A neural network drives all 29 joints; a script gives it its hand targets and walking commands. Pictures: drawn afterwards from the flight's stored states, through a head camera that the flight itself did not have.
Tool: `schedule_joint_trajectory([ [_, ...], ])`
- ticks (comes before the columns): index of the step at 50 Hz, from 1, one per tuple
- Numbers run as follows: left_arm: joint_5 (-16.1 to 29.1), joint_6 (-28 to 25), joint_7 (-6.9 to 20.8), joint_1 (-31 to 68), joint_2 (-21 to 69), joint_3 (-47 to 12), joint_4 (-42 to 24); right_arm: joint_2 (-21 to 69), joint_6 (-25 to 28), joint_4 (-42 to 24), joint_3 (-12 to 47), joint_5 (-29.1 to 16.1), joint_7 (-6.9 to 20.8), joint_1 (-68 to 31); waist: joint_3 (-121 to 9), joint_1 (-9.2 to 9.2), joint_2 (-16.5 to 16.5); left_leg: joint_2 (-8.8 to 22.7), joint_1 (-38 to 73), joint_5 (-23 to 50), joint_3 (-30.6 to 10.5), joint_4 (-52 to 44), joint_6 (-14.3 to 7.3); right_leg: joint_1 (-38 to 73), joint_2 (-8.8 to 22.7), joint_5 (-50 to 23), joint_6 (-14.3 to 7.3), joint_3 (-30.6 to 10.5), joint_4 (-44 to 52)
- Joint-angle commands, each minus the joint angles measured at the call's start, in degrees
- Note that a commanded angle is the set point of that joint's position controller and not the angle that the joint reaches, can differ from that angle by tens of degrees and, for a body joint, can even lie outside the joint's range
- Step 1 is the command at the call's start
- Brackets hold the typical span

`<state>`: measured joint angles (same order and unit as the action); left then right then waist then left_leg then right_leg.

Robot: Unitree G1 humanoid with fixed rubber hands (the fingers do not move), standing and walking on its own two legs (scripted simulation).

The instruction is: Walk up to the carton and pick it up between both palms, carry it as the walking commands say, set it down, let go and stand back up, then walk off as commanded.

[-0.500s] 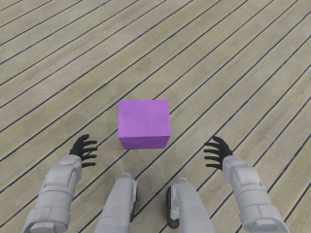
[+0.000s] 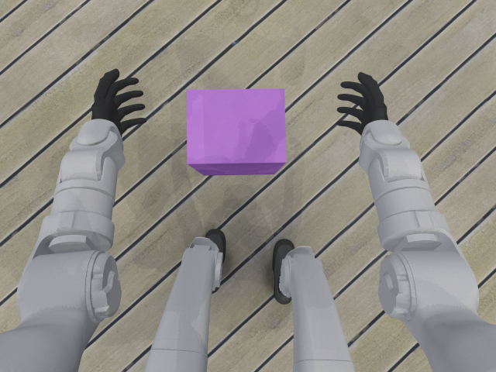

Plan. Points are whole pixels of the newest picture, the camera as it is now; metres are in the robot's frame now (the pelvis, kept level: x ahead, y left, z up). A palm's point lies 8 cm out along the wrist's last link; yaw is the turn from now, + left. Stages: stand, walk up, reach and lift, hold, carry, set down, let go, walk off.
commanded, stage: reach and lift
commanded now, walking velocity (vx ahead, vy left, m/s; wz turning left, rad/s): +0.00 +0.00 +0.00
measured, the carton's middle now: (237, 139) +0.51 +0.06 -0.51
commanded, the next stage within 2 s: none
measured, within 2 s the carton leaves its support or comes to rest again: neither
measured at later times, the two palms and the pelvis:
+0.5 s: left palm (121, 94) +0.50 +0.26 -0.17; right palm (352, 94) +0.54 -0.14 -0.18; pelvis +0.00 +0.01 +0.00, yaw +0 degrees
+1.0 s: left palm (150, 119) +0.50 +0.25 -0.32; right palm (326, 117) +0.54 -0.14 -0.32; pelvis -0.04 +0.01 -0.17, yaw +0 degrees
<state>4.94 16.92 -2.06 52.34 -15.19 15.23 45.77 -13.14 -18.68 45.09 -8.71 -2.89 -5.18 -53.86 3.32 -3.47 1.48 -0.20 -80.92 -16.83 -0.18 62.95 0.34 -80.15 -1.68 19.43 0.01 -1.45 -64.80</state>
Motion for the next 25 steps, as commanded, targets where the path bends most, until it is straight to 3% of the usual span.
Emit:
schedule_joint_trajectory([
  [1, -0.6, -8.1, 2.0, 18.4, -15.7, 4.1, -9.1, -7.9, 6.4, -13.8, -0.1, -1.3, -1.1, -22.5, -74.2, -4.38, 4.0, -3.3, 26.4, 21.8, 4.5, -3.3, 0.9, 42.7, -2.2, -24.6, 2.1, -0.3, 2.9],
  [4, -0.8, -9.7, 3.3, 22.1, -17.4, 5.2, -8.8, -8.2, 7.3, -12.0, 0.0, -1.4, -1.2, -24.6, -75.0, -4.91, 3.3, -3.5, 23.9, 23.1, 4.8, -2.6, 0.3, 42.6, -1.4, -27.5, 2.3, -1.4, 1.9],
  [5, -0.6, -9.7, 3.7, 21.5, -16.7, 5.0, -5.8, -7.7, 7.2, -10.7, 0.4, -1.6, -1.1, -25.5, -74.1, -5.09, 3.7, -3.3, 23.7, 23.1, 4.8, -2.7, 0.1, 40.8, -1.3, -26.5, 2.6, -1.0, 2.2],
  [7, -0.8, -10.1, 4.2, 23.6, -18.1, 5.6, -8.2, -9.1, 7.5, -12.3, -0.9, -1.7, -1.2, -26.0, -80.7, -4.78, 2.8, -3.3, 27.3, 27.3, 4.4, -2.2, 0.0, 41.5, -1.7, -30.4, 2.6, -0.5, 1.5],
  [9, -0.4, -10.1, 4.6, 24.6, -19.1, 5.6, -14.4, -11.6, 7.4, -17.1, -3.0, -1.5, -1.4, -26.0, -92.4, -3.90, 0.8, -3.3, 35.3, 34.5, 3.9, -1.2, 0.2, 44.1, -2.2, -35.3, 2.1, 0.0, 1.3],
  [10, -0.1, -9.3, 4.7, 24.6, -19.6, 5.1, -16.0, -12.1, 6.9, -18.2, -3.0, -2.2, -1.5, -25.5, -96.9, -4.05, 0.0, -3.3, 41.3, 36.9, 3.2, -0.9, -0.2, 44.2, -2.3, -35.3, 1.9, 0.5, 1.9],
  [12, 1.4, -7.1, 4.8, 26.5, -18.0, 3.2, -16.2, -15.0, 5.3, -17.0, -4.0, -1.4, -1.1, -26.8, -100.6, -2.37, -0.7, -3.0, 49.4, 38.0, 2.5, -0.6, 0.0, 41.3, -2.9, -31.1, 1.7, 2.3, 2.3],
  [13, 2.1, -6.1, 4.5, 27.1, -18.5, 2.9, -19.9, -17.0, 4.5, -21.4, -4.3, -1.9, -1.1, -28.4, -107.2, -1.92, -0.4, -3.2, 54.6, 40.2, 2.2, -0.2, -0.1, 43.9, -3.4, -31.8, 1.3, 2.4, 2.5],
  [17, 4.7, -4.1, 2.4, 29.9, -17.6, 1.3, -22.5, -16.9, 3.5, -22.5, -2.5, -4.6, -0.5, -31.0, -116.2, -0.94, -0.8, -3.6, 67.6, 51.5, -0.9, 2.8, -0.5, 47.2, -3.7, -38.3, 1.0, 2.0, 0.7],
  [18, 4.1, -4.5, 1.7, 29.7, -17.4, 2.2, -21.7, -14.7, 4.6, -23.0, -0.7, -6.8, -0.6, -31.3, -113.4, -3.87, -2.6, -3.2, 68.9, 60.5, -1.2, 4.7, -0.3, 40.0, -3.5, -40.4, 1.4, 1.6, 0.0],
  [19, 3.9, -5.3, 1.4, 31.3, -16.8, 2.7, -25.2, -16.5, 5.8, -25.7, -3.2, -5.6, -0.6, -33.4, -113.7, -2.36, -3.4, -2.5, 70.6, 63.5, -2.7, 6.9, -0.1, 34.1, -3.8, -40.8, 1.1, 1.6, -0.7],
  [21, 2.4, -6.3, 0.3, 32.9, -18.7, 4.0, -28.7, -18.7, 7.0, -27.5, -6.0, -5.0, -0.9, -33.8, -116.1, -1.50, -2.7, -1.7, 72.2, 60.6, -3.5, 7.6, -0.5, 30.0, -3.9, -37.0, 0.8, 2.2, -0.8],
  [23, 1.9, -5.8, -0.1, 35.8, -21.3, 4.4, -26.0, -19.0, 6.2, -26.7, -5.0, -5.4, -0.9, -36.9, -114.6, -2.80, 0.9, -2.0, 65.0, 49.6, -1.6, 8.3, -0.7, 29.6, -3.7, -28.6, 1.7, 3.3, -2.7],
  [24, 1.3, -5.7, -0.3, 36.7, -21.2, 4.4, -22.8, -20.0, 5.8, -23.1, -5.0, -4.4, -0.7, -37.6, -109.1, -2.70, 1.0, -2.3, 57.9, 41.2, -0.1, 8.1, -0.4, 29.3, -3.5, -23.1, 1.8, 3.3, -3.7],
  [25, 0.3, -5.7, -0.2, 36.8, -21.3, 4.8, -19.5, -18.2, 5.5, -19.7, -3.8, -4.3, -0.6, -38.0, -103.8, -4.16, 1.8, -2.7, 50.8, 33.8, 1.0, 7.5, -0.3, 30.1, -3.3, -19.4, 2.1, 3.1, -4.5],
])
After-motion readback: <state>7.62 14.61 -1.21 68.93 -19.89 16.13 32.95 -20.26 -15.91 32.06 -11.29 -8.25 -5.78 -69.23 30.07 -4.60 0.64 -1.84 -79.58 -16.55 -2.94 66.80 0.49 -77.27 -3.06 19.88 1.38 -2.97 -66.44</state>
